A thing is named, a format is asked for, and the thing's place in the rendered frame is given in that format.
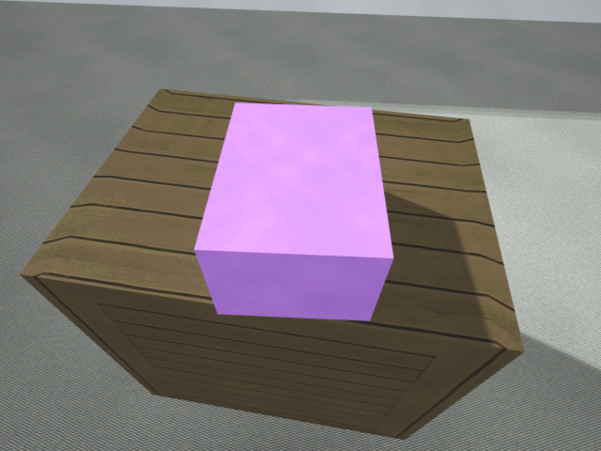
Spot pedestal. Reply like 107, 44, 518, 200
20, 89, 525, 440

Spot carton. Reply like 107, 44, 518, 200
194, 102, 393, 321

